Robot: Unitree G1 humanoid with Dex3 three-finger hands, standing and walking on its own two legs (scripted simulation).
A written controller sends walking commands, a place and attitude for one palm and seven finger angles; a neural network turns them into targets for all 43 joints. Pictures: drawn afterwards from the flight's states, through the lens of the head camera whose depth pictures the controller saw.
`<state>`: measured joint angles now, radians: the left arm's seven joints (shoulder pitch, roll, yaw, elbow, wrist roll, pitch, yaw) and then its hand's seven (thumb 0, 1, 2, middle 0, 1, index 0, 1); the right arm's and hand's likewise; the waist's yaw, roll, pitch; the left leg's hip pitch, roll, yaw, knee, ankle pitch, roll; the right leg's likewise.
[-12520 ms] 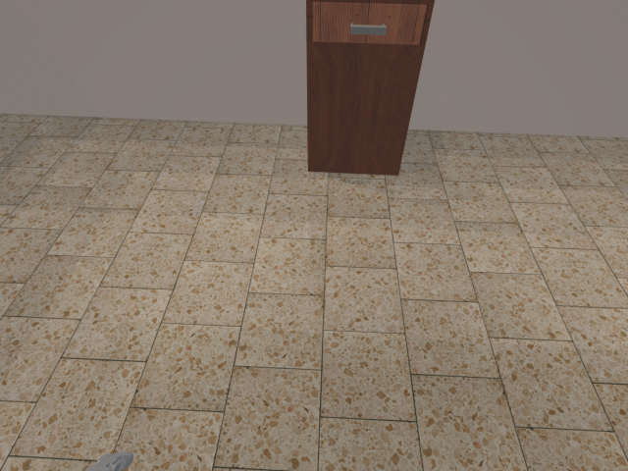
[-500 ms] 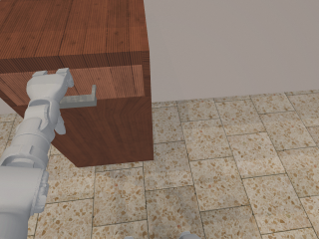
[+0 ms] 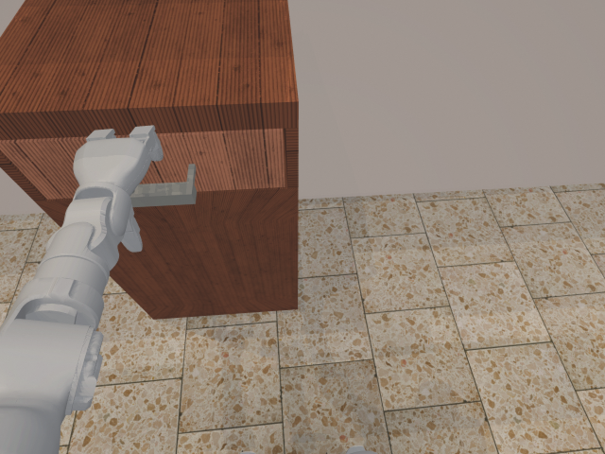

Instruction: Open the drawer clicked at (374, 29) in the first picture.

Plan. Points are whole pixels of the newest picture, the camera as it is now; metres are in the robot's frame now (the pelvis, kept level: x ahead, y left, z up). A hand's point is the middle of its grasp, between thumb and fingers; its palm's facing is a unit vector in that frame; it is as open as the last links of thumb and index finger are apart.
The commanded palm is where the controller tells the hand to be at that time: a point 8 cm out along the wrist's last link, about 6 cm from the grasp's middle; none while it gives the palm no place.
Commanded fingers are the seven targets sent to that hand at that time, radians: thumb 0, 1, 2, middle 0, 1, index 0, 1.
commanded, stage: move the hooked fingers above the handle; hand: left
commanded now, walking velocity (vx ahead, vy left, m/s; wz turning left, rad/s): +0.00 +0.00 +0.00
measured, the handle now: (153, 183) +0.53 +0.23 -0.01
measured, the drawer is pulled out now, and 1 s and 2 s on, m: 0.00 0.00 0.00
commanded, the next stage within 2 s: lower the fingers behind the handle in 0.12 s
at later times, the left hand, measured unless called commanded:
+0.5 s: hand (143, 194) +0.48 +0.22 +0.03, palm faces -0.04 -0.03 -1.00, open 13.8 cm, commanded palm +0.46 +0.22 +0.09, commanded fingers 0.00 -0.50 0.30 -0.30 -1.20 -0.30 -1.20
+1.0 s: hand (149, 208) +0.48 +0.22 +0.00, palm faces -0.06 -0.01 -1.00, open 13.8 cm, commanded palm +0.46 +0.22 +0.05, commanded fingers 0.00 -0.50 0.30 -0.30 -1.20 -0.30 -1.20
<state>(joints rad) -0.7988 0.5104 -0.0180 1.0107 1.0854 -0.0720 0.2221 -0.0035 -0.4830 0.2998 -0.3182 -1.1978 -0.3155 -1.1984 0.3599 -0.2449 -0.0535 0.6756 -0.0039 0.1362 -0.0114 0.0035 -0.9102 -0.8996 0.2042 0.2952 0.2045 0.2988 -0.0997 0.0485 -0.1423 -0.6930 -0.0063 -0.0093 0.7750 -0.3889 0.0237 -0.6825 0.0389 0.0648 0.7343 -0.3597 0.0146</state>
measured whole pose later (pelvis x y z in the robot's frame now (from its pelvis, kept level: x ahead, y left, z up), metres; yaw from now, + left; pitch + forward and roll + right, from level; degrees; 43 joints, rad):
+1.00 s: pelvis -0.01 -0.01 -0.02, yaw +0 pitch +22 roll -1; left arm -0.85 0.52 -0.01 1.12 1.13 -0.10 0.35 0.00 -0.48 0.30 -0.32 -1.20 -0.31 -1.20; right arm 0.35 -0.26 -0.06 0.71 -0.02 0.10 -0.01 0.00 -0.91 -0.90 0.20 0.30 0.20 0.30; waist -0.13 0.04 -0.16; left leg -0.87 0.00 -0.02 0.91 -0.43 0.01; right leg -0.86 0.05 0.05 0.87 -0.40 0.01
